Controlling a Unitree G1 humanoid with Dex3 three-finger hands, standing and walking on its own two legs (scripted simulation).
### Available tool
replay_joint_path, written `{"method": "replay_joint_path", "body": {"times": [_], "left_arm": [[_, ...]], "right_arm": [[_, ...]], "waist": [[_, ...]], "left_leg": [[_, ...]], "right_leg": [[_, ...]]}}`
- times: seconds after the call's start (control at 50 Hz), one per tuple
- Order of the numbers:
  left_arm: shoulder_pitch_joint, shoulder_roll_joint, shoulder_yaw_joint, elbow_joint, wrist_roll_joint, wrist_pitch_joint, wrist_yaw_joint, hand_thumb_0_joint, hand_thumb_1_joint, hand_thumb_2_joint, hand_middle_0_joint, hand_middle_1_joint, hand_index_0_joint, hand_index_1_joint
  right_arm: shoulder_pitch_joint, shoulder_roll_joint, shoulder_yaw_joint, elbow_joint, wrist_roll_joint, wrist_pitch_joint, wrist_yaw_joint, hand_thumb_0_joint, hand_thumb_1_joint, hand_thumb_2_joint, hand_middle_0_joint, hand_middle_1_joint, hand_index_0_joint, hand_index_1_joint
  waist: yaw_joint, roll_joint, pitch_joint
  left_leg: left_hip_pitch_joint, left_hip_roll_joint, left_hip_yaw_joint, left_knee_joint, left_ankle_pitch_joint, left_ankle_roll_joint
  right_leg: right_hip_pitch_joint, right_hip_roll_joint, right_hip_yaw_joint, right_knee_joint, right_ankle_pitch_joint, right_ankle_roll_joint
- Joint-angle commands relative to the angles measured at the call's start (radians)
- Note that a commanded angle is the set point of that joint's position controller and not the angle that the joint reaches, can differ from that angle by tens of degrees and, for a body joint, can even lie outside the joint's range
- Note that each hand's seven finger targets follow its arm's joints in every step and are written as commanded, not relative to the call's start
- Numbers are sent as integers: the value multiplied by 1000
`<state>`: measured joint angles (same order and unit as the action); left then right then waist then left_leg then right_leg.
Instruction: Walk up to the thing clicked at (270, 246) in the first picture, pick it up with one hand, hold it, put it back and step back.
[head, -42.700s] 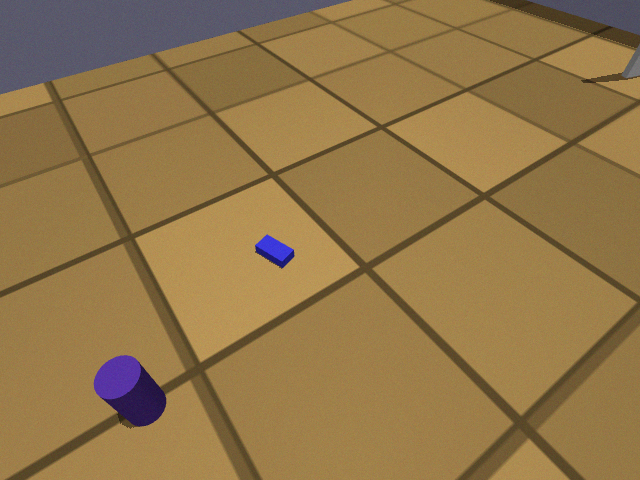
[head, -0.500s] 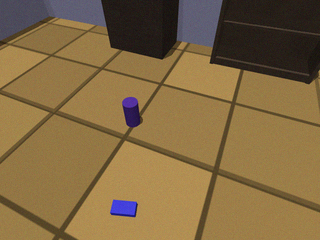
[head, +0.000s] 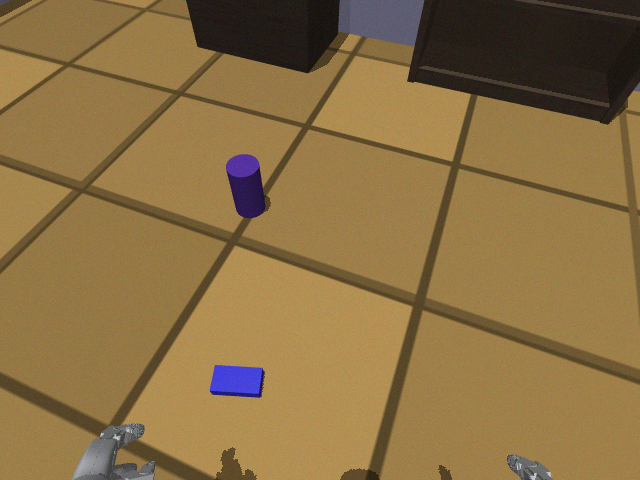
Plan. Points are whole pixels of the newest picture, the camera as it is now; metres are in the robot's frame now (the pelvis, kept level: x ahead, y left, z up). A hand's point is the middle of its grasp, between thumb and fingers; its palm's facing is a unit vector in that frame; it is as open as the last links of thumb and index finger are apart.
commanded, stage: rise first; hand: left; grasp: from above
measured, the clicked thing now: (237, 381) +0.45 +0.25 -0.74
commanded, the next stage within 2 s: none
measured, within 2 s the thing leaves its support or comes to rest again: neither
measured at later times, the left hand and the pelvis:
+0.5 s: hand out of the picture +0.16 +0.27 -0.20, palm faces -0.11 -0.90 -0.43, open 14.2 cm; pelvis +0.01 +0.01 -0.06, yaw -1 degrees
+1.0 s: hand out of the picture +0.15 +0.27 -0.25, palm faces -0.21 -0.84 -0.50, open 14.3 cm; pelvis +0.00 +0.01 -0.12, yaw -1 degrees
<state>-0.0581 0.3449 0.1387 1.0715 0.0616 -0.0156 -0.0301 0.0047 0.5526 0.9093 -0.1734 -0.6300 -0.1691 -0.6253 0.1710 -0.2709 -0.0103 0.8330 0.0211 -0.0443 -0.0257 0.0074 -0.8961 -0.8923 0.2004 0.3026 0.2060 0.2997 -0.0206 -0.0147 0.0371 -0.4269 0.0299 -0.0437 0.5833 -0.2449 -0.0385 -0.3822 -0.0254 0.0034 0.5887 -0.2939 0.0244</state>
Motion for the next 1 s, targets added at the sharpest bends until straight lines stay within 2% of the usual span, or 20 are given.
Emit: {"method": "replay_joint_path", "body": {"times": [0.0, 0.04, 0.1, 0.14, 0.2, 0.28, 0.32, 0.42, 0.44, 0.48, 0.5, 0.52, 0.54, 0.56, 0.7, 0.78, 0.84, 0.88, 0.94, 0.98], "left_arm": [[75, 223, 96, -169, 58, 34, 13, 0, -125, 931, -106, -1017, -125, -997], [87, 163, 54, -154, 75, 93, 22, 0, -285, 941, -86, -1057, -105, -1037], [82, 178, 63, -246, 85, 156, 33, 0, -520, 983, -89, -1060, -86, -1061], [85, 147, 49, -286, 88, 177, 37, 0, -578, 1000, -85, -1064, -78, -1071], [36, 179, 80, -397, 107, 163, 46, 0, -591, 1009, -77, -1058, -66, -1068], [124, 180, 93, -542, 130, 152, 52, 0, -595, 1037, -65, -1049, -47, -1068], [179, 162, 82, -574, 141, 164, 50, 0, -590, 1049, -61, -1037, -38, -1061], [279, 152, 73, -645, 156, 218, 42, 0, -576, 1032, -56, -1043, -37, -1063], [259, 162, 80, -706, 158, 219, 42, 0, -581, 1033, -60, -1034, -40, -1055], [311, 143, 70, -671, 163, 238, 41, 0, -563, 1008, -62, -1041, -50, -1052], [277, 152, 72, -739, 166, 235, 44, 0, -577, 1007, -69, -1041, -57, -1053], [308, 142, 73, -697, 172, 241, 46, 0, -570, 1009, -63, -1044, -51, -1056], [306, 154, 79, -741, 178, 240, 47, 0, -576, 1000, -74, -1044, -63, -1054], [321, 142, 74, -738, 175, 242, 47, 0, -574, 1001, -73, -1039, -61, -1050], [389, 149, 81, -815, 194, 233, 51, 0, -592, 998, -83, -1037, -69, -1050], [425, 163, 92, -854, 209, 228, 53, 0, -611, 1004, -90, -1024, -71, -1042], [444, 156, 86, -871, 214, 228, 53, 0, -611, 1007, -90, -1026, -70, -1045], [474, 160, 94, -875, 220, 232, 51, 0, -611, 1011, -97, -1022, -76, -1042], [474, 168, 98, -885, 227, 234, 49, 0, -611, 1008, -101, -999, -77, -1022], [383, 183, 92, -889, 247, 216, 51, 0, -611, 1019, -101, -987, -72, -1015]], "right_arm": [[49, -155, -84, -172, -4, -29, -4, 0, -912, -901, 201, 300, 200, 300], [22, -153, -76, -213, 2, -30, 0, 0, -905, -899, 201, 300, 200, 300], [2, -149, -81, -266, 8, -32, 6, 0, -895, -899, 201, 300, 200, 300], [17, -143, -81, -284, 7, -41, 10, 0, -905, -902, 201, 300, 200, 300], [39, -137, -88, -300, 1, -67, 8, 0, -901, -901, 201, 300, 200, 300], [50, -122, -91, -334, -4, -93, -1, 0, -886, -898, 200, 300, 200, 300], [57, -122, -92, -341, -5, -100, -7, 0, -879, -896, 200, 300, 200, 300], [57, -123, -91, -344, -10, -105, -12, 0, -868, -893, 201, 300, 200, 300], [48, -123, -91, -367, -11, -110, -13, 0, -878, -895, 201, 300, 200, 300], [54, -120, -87, -352, -16, -115, -14, 0, -881, -895, 201, 300, 200, 300], [33, -116, -84, -385, -17, -122, -15, 0, -894, -899, 201, 300, 200, 300], [42, -114, -83, -376, -16, -123, -14, 0, -883, -896, 201, 300, 200, 300], [32, -109, -81, -396, -18, -128, -16, 0, -900, -900, 201, 300, 200, 300], [33, -107, -80, -401, -18, -131, -15, 0, -895, -899, 201, 300, 200, 300], [28, -105, -82, -423, -21, -146, -6, 0, -908, -903, 201, 300, 200, 300], [19, -107, -85, -429, -20, -145, 4, 0, -926, -907, 201, 300, 200, 300], [12, -105, -85, -434, -18, -144, 11, 0, -932, -908, 201, 300, 200, 300], [8, -107, -84, -438, -15, -142, 17, 0, -947, -912, 201, 300, 200, 300], [-1, -112, -90, -441, -15, -139, 21, 0, -933, -908, 201, 300, 200, 300], [-18, -112, -88, -441, -13, -146, 22, 0, -934, -909, 201, 300, 200, 300]], "waist": [[66, 113, -335], [40, 72, -240], [33, 42, -238], [11, 8, -233], [4, 26, -291], [10, 66, -378], [-1, 70, -385], [-2, 87, -380], [-4, 105, -392], [-14, 95, -373], [-10, 102, -383], [-16, 86, -368], [-5, 86, -386], [-13, 76, -396], [-2, 92, -474], [14, 113, -496], [4, 97, -514], [17, 91, -524], [15, 85, -496], [-5, 86, -467]], "left_leg": [[72, -58, 71, 9, 131, 24], [5, -52, 65, 19, 84, 24], [-56, -39, 59, 71, 39, 26], [-97, -34, 58, 116, -1, 33], [-144, -29, 53, 203, -8, 34], [-165, -25, 53, 284, 44, 37], [-169, -21, 50, 307, 67, 37], [-208, -7, 30, 339, 68, 33], [-212, -6, 28, 346, 71, 31], [-237, 1, 21, 365, 65, 31], [-254, -2, 21, 382, 69, 33], [-272, -3, 21, 389, 48, 34], [-288, -5, 23, 409, 59, 38], [-296, -7, 27, 423, 55, 40], [-339, -7, 17, 515, 124, 41], [-374, -9, 15, 551, 115, 39], [-411, -12, 12, 587, 102, 44], [-427, -14, 11, 603, 114, 43], [-485, -18, 11, 617, 18, 45], [-536, -18, 7, 630, -76, 46]], "right_leg": [[46, 29, -32, -5, 144, -41], [-11, 34, -41, -2, 96, -39], [-82, 41, -48, 47, 40, -39], [-143, 42, -47, 82, 3, -35], [-216, 43, -43, 176, -3, -33], [-261, 36, -29, 259, 51, -34], [-273, 34, -28, 281, 77, -33], [-327, 39, -41, 330, 56, -35], [-335, 39, -40, 341, 56, -37], [-367, 43, -48, 365, 40, -35], [-372, 41, -48, 374, 51, -35], [-388, 39, -48, 380, 37, -36], [-388, 39, -47, 390, 50, -36], [-393, 39, -45, 396, 52, -35], [-463, 43, -48, 491, 90, -36], [-513, 45, -49, 539, 68, -39], [-527, 47, -51, 558, 75, -36], [-536, 47, -51, 581, 75, -38], [-578, 48, -51, 590, 8, -38], [-631, 48, -45, 604, -58, -39]]}}
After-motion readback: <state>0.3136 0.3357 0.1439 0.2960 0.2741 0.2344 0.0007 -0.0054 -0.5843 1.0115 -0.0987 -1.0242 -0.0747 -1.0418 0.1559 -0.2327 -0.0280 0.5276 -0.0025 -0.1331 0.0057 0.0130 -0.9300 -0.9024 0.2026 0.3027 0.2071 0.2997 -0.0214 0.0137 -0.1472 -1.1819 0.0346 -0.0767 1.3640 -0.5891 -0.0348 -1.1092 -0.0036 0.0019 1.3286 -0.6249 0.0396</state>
